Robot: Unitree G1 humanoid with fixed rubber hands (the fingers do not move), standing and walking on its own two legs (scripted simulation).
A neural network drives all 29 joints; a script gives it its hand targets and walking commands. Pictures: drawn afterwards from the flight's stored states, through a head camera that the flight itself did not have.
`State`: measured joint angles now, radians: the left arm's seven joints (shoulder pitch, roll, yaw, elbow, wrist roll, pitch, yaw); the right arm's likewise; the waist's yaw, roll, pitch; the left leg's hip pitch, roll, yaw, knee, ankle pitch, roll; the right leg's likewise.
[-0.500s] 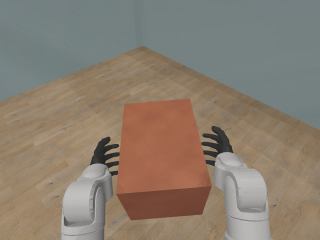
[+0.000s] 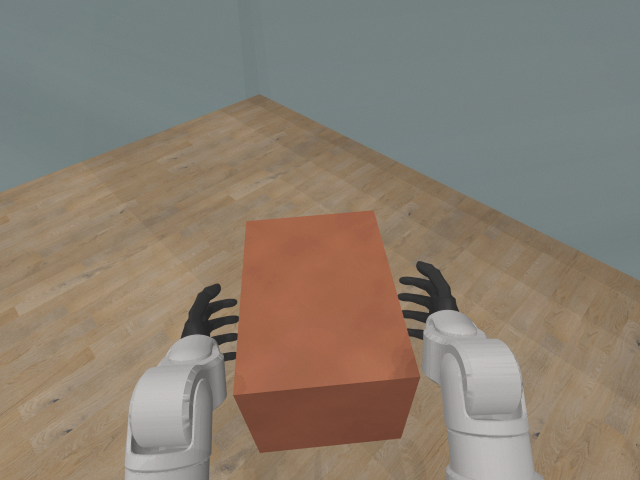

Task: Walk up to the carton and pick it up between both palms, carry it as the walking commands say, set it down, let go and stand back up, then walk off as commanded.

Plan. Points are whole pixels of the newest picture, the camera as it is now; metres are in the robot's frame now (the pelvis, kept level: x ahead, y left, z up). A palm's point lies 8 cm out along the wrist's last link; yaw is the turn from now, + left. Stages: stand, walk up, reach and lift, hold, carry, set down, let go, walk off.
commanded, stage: carry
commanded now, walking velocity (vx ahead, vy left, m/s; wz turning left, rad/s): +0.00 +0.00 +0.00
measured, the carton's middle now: (320, 324) +0.35 +0.01 +0.01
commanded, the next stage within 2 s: none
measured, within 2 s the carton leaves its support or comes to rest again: neither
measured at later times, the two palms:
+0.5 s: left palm (180, 391) +0.21 +0.15 +0.09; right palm (443, 360) +0.24 -0.12 +0.11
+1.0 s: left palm (176, 478) +0.14 +0.14 +0.08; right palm (467, 441) +0.17 -0.12 +0.09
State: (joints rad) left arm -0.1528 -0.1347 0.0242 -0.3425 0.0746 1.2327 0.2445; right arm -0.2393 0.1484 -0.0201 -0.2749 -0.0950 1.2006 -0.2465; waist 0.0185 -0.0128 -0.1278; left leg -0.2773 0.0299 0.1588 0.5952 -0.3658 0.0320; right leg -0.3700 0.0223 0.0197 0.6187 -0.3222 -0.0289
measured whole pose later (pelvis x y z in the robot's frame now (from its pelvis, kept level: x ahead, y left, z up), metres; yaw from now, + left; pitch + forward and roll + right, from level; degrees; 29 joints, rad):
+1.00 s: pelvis -0.11 +0.00 +0.00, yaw +0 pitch -3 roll +1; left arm -0.15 -0.13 0.02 -0.12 0.12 1.12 0.22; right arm -0.24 0.15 -0.04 -0.06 -0.13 1.09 -0.22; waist 0.02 -0.01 -0.07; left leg -0.28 0.02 0.16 0.60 -0.29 0.04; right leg -0.37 0.01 0.02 0.60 -0.21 -0.02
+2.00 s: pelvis -0.08 +0.02 +0.00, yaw +1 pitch -1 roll +0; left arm -0.17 -0.14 0.05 0.03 0.18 0.90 0.16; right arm -0.24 0.15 -0.09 0.08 -0.18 0.87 -0.15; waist 0.02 -0.02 -0.05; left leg -0.29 0.01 0.16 0.60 -0.30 0.06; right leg -0.36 -0.01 0.02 0.59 -0.21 0.01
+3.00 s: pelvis -0.09 -0.01 +0.00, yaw +5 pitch -7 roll +1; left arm -0.33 -0.17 0.30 0.55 0.29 0.61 0.01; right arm -0.39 0.18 -0.34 0.51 -0.32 0.60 -0.03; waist 0.01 0.02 0.01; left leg -0.18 -0.01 0.07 0.57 -0.27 0.03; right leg -0.23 0.02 0.02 0.59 -0.23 -0.02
